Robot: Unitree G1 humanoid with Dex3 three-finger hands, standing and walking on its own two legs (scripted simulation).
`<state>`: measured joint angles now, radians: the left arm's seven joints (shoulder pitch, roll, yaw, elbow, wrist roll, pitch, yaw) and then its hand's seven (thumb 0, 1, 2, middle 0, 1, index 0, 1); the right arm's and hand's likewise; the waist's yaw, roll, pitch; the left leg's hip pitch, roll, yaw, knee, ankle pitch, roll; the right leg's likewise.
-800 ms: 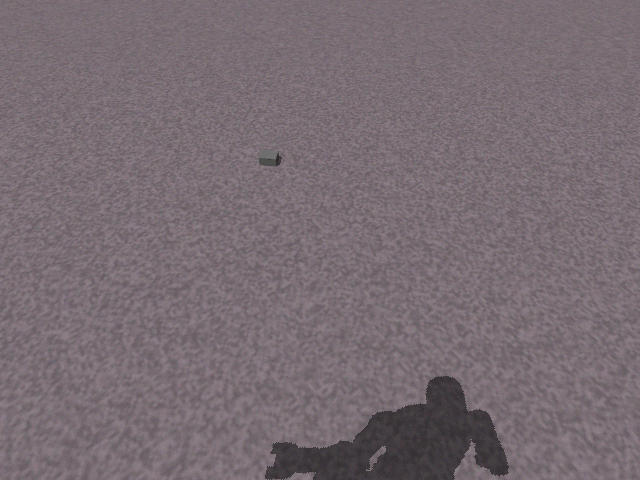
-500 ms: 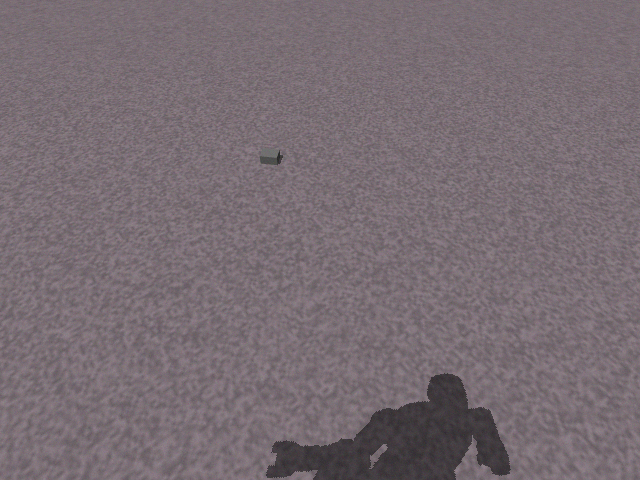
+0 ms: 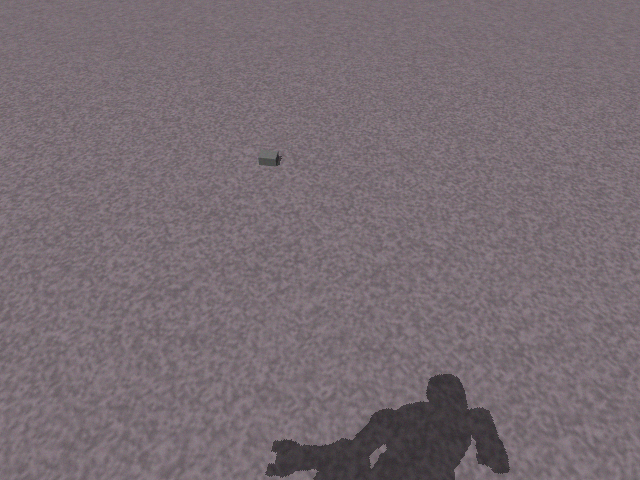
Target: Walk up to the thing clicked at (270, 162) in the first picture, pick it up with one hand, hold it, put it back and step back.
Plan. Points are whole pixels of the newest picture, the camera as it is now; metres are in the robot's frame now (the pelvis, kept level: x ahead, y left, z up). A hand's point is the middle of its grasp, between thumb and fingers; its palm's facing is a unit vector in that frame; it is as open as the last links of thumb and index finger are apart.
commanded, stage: stand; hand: left
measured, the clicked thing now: (268, 157) +1.64 +0.24 -0.76
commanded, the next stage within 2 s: walk up in 0.32 s
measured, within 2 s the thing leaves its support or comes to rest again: neither
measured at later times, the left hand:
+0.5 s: hand out of the picture +0.08 +0.27 -0.16, palm faces -0.03 -0.93 -0.38, open 7.4 cm
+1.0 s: hand (142, 402) +0.27 +0.29 -0.17, palm faces -0.06 -0.93 -0.35, open 7.4 cm
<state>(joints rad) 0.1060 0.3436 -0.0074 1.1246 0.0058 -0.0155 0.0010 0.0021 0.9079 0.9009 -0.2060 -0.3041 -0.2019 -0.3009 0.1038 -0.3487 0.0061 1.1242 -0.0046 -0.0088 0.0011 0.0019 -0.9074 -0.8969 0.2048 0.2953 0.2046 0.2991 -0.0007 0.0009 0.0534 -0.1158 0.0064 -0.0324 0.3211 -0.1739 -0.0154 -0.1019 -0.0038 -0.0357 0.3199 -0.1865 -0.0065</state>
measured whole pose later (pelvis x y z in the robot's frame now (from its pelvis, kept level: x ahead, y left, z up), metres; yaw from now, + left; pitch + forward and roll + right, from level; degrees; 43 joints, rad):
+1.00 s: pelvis +0.23 +0.02 -0.02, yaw -3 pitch -4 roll +1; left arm 0.32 0.41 0.02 0.93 -0.02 -0.06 -0.04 0.01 0.91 0.90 -0.21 -0.30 -0.20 -0.30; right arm 0.15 -0.36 -0.07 0.84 0.00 -0.05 0.08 0.00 -0.91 -0.90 0.21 0.30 0.21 0.30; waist 0.03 -0.03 0.11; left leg -0.31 0.00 0.08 0.55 -0.19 0.04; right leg -0.33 -0.02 0.06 1.16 -0.40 -0.06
